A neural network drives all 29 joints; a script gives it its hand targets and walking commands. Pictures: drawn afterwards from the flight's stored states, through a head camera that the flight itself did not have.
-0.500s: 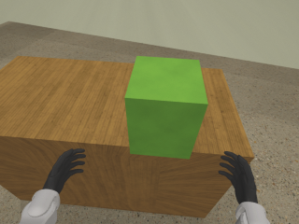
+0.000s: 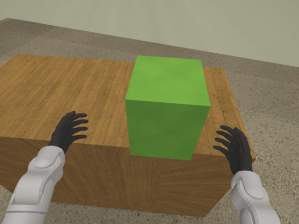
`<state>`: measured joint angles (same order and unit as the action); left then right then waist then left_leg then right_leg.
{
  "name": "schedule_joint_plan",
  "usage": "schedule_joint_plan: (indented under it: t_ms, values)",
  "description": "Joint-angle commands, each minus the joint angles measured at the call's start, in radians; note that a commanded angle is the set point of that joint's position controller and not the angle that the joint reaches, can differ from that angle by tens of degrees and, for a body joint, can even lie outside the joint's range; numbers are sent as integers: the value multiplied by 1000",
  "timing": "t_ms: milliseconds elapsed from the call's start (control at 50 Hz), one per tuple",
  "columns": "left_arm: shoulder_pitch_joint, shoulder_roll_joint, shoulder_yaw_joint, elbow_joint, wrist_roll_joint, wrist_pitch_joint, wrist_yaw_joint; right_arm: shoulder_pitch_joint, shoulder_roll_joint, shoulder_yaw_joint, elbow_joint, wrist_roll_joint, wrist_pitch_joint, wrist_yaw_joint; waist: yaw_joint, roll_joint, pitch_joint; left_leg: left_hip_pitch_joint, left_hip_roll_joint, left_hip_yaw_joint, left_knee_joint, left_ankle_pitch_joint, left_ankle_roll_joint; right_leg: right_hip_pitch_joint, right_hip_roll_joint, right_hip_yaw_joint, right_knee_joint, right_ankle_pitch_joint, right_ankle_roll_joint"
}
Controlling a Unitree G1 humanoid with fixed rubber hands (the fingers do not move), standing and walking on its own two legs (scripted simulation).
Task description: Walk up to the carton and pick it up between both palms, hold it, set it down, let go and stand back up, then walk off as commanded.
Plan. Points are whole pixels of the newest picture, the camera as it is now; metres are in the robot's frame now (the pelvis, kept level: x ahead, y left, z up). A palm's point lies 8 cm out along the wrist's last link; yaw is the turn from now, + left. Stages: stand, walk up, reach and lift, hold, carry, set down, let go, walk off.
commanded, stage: reach and lift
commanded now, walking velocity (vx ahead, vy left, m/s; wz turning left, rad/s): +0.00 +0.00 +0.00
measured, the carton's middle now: (164, 109) +0.45 -0.03 +0.06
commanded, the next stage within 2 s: none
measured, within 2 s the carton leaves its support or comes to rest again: neither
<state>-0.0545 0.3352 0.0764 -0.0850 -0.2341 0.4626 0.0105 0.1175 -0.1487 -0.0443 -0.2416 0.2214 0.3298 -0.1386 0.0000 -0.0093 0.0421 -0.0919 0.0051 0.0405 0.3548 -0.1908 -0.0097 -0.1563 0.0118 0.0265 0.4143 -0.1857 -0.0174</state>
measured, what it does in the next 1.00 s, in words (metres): stands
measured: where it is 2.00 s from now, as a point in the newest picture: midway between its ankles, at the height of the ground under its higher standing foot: outside the picture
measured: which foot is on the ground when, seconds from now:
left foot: down 0.00-1.00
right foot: down 0.00-1.00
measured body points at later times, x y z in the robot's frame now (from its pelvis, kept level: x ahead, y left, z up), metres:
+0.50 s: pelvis +0.01 +0.00 +0.00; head +0.00 +0.00 +0.45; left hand +0.36 +0.22 +0.18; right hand +0.35 -0.19 +0.15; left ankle +0.01 +0.12 -0.74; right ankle +0.03 -0.11 -0.74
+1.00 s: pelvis +0.01 +0.00 +0.00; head +0.00 +0.00 +0.45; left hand +0.42 +0.20 +0.23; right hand +0.42 -0.18 +0.20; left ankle +0.01 +0.12 -0.74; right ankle +0.03 -0.11 -0.74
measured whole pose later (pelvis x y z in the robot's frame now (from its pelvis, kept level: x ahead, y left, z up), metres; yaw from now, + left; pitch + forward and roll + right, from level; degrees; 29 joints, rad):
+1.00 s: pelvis +0.01 +0.00 +0.00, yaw +0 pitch -4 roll +1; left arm -0.87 0.33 0.14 0.43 -0.22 0.68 -0.01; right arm -0.75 -0.27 -0.04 0.42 0.32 0.48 -0.19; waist 0.00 -0.01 0.04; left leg -0.09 0.01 0.04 0.35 -0.19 -0.01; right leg -0.16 0.01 0.03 0.41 -0.19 -0.02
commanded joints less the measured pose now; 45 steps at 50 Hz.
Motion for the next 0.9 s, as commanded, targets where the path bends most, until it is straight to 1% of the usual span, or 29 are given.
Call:
schedule_joint_plan:
  t_ms: [0, 40, 60, 80, 120, 140, 160, 200, 220, 240, 260, 280, 320, 340, 360, 400, 460, 480, 520, 540, 580, 600, 620, 680, 720, 800, 820, 840, 880]
  values:
    - [-291, 55, 81, -193, -5, 34, -24, -328, -120, 28, -123, 54, 24, -15, 38, 41, -184, -5, -2, 9, -103, 94, 8, 148, -10, 35, -118, 170, 17]
    - [-348, 56, 80, -194, -8, 48, -24, -390, -126, 20, -100, 62, 41, -15, 29, 47, -205, -15, 0, 5, -104, 96, 8, 155, -3, 30, -115, 154, 9]
    - [-382, 66, 88, -162, -10, 57, -27, -425, -134, 9, -88, 64, 48, -17, 26, 45, -205, -23, -2, 6, -106, 64, 11, 151, -8, 33, -119, 133, 11]
    - [-379, 67, 94, -153, 0, 69, -29, -418, -131, 16, -74, 68, 57, -20, 23, 47, -200, -21, -3, 6, -107, 75, 12, 156, -9, 35, -119, 153, 11]
    - [-432, 78, 104, -101, 2, 89, -33, -481, -139, 8, -27, 70, 76, -24, 18, 35, -200, -37, -1, 5, -113, 40, 19, 159, -9, 33, -119, 129, 11]
    - [-452, 73, 108, -66, 10, 106, -37, -497, -138, 3, 10, 69, 89, -26, 9, 25, -181, -33, -1, 3, -117, 40, 20, 154, -9, 32, -124, 135, 9]
    - [-487, 82, 117, -31, 23, 118, -40, -533, -153, -8, 43, 70, 100, -28, 6, 33, -178, -42, 0, 1, -121, 15, 20, 151, -5, 29, -127, 107, 7]
    - [-512, 73, 117, 8, 29, 145, -45, -570, -154, -9, 80, 77, 111, -33, -5, 19, -173, -39, 2, -4, -122, 19, 23, 157, -2, 29, -131, 120, 7]
    - [-516, 72, 126, 28, 34, 157, -47, -591, -159, -1, 81, 90, 111, -37, 6, 14, -180, -38, -2, -2, -121, 38, 23, 170, 0, 31, -133, 137, 7]
    - [-544, 80, 132, 66, 41, 168, -53, -610, -153, 4, 108, 88, 116, -41, -3, 15, -173, -39, -6, 2, -122, 25, 25, 170, -6, 30, -138, 135, 13]
    - [-564, 78, 127, 76, 34, 174, -55, -650, -159, -1, 96, 89, 117, -43, -6, 5, -188, -52, -6, -3, -123, 13, 28, 181, -7, 34, -135, 145, 14]
    - [-570, 90, 137, 80, 37, 178, -57, -657, -157, 6, 102, 91, 115, -50, 0, 9, -187, -63, -11, 2, -120, 23, 30, 188, -8, 34, -134, 150, 18]
    - [-600, 86, 140, 112, 48, 190, -55, -692, -164, -2, 132, 90, 119, -52, -2, -1, -194, -52, -8, -1, -117, 38, 31, 187, 0, 25, -129, 161, 17]
    - [-651, 99, 142, 106, 47, 192, -55, -728, -163, -1, 129, 91, 119, -57, -8, 9, -215, -53, -14, 5, -111, 48, 28, 189, -2, 25, -124, 183, 21]
    - [-652, 92, 133, 76, 39, 192, -51, -745, -178, -10, 121, 95, 117, -56, -15, 12, -246, -48, -11, 0, -103, 77, 24, 198, 6, 21, -114, 210, 19]
    - [-693, 99, 125, 86, 39, 195, -46, -787, -192, -21, 165, 93, 120, -58, -27, 22, -245, -48, -10, -5, -98, 94, 21, 191, 9, 20, -110, 223, 19]
    - [-756, 111, 126, 102, 46, 202, -42, -845, -201, -20, 204, 98, 124, -60, -32, 14, -276, -41, -11, -7, -88, 111, 20, 197, 14, 15, -106, 247, 19]
    - [-790, 116, 127, 119, 45, 203, -38, -876, -197, -15, 224, 105, 123, -60, -26, 20, -274, -49, -13, -4, -90, 104, 19, 191, 11, 15, -106, 240, 22]
    - [-816, 122, 133, 184, 56, 215, -41, -906, -203, -14, 302, 110, 130, -58, -34, 15, -259, -55, -12, -4, -91, 90, 20, 190, 10, 15, -111, 240, 23]
    - [-829, 123, 135, 183, 60, 217, -38, -919, -207, -12, 310, 118, 130, -57, -29, 23, -258, -55, -12, -6, -91, 98, 19, 190, 13, 12, -113, 237, 21]
    - [-885, 132, 135, 197, 50, 213, -35, -982, -217, -23, 317, 113, 125, -56, -34, 6, -301, -64, -13, -7, -88, 96, 23, 200, 14, 13, -109, 240, 24]
    - [-914, 148, 134, 219, 51, 213, -34, -1020, -222, -20, 331, 115, 121, -56, -30, 6, -314, -73, -12, -11, -87, 97, 24, 206, 12, 14, -105, 250, 23]
    - [-932, 146, 131, 246, 55, 218, -32, -1039, -230, -24, 375, 115, 127, -57, -36, 7, -300, -74, -12, -11, -89, 96, 23, 198, 14, 9, -106, 244, 23]
    - [-989, 157, 131, 315, 59, 219, -29, -1103, -235, -29, 412, 115, 125, -58, -34, 0, -321, -94, -13, -11, -88, 88, 30, 209, 16, 9, -106, 247, 24]
    - [-1007, 147, 122, 341, 70, 217, -23, -1133, -248, -31, 458, 122, 122, -57, -33, 3, -326, -83, -11, -12, -83, 110, 26, 202, 22, 4, -105, 258, 21]
    - [-1079, 152, 111, 402, 65, 209, -18, -1206, -250, -13, 505, 139, 115, -55, -30, -9, -359, -84, -16, -13, -69, 149, 29, 217, 23, 2, -97, 322, 30]
    - [-1118, 168, 107, 428, 55, 203, -17, -1256, -260, -15, 521, 143, 119, -53, -34, -16, -371, -99, -16, -18, -66, 146, 29, 214, 23, 0, -94, 317, 28]
    - [-1137, 167, 100, 434, 55, 198, -14, -1262, -269, -32, 557, 136, 118, -51, -44, -6, -377, -87, -14, -19, -66, 138, 26, 207, 24, -3, -95, 307, 27]
    - [-1207, 177, 91, 480, 54, 186, -6, -1325, -263, -34, 611, 131, 120, -47, -38, 7, -371, -106, -10, -19, -69, 115, 28, 184, 23, -5, -100, 259, 21]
